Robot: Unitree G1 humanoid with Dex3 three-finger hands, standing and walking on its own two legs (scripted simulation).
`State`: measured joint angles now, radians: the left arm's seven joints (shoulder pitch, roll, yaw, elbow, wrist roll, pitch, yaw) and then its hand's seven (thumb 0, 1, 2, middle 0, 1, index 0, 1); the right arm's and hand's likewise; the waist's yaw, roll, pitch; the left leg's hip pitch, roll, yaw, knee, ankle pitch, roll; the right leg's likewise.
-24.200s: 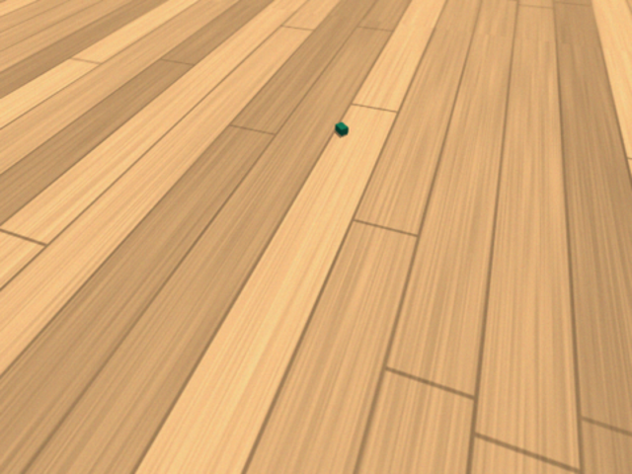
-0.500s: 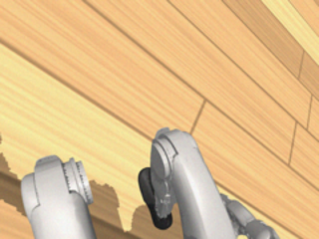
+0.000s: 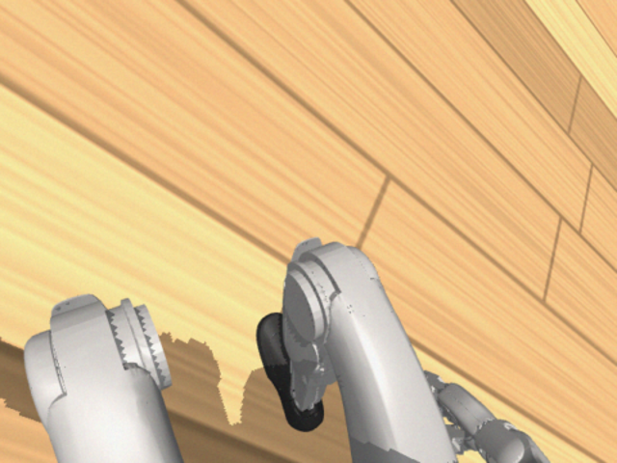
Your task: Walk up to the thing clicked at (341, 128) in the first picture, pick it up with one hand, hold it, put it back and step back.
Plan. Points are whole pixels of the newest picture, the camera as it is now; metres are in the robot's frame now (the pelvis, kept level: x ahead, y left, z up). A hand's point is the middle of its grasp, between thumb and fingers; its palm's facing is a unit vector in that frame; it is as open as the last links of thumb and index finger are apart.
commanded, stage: rest palm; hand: left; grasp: from above
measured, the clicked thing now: out of the picture +0.42 +0.42 -0.28
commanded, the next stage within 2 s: close in 0.96 s
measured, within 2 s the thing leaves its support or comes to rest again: neither
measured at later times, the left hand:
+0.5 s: hand out of the picture +0.40 +0.41 -0.24, palm faces -0.43 -0.17 -0.89, open 12.4 cm
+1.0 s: hand out of the picture +0.40 +0.40 -0.24, palm faces -0.43 -0.16 -0.89, open 12.3 cm
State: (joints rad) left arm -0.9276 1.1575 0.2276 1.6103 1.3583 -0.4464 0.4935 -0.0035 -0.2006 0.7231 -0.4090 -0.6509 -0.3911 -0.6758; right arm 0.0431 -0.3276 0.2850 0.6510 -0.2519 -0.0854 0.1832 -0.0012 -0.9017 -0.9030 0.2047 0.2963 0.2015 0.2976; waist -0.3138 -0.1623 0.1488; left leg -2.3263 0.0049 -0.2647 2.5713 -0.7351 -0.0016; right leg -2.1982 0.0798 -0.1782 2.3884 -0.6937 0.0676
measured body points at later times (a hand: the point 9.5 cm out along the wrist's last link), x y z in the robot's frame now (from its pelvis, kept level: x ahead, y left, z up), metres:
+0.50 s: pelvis +0.00 +0.01 -0.01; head +0.24 +0.16 +0.33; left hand +0.42 +0.41 -0.18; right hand +0.10 -0.24 -0.06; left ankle +0.06 +0.12 -0.27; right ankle +0.11 -0.12 -0.27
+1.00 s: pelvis -0.01 +0.00 -0.01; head +0.25 +0.16 +0.33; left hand +0.42 +0.41 -0.19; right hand +0.10 -0.25 -0.06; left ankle +0.06 +0.12 -0.27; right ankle +0.11 -0.12 -0.27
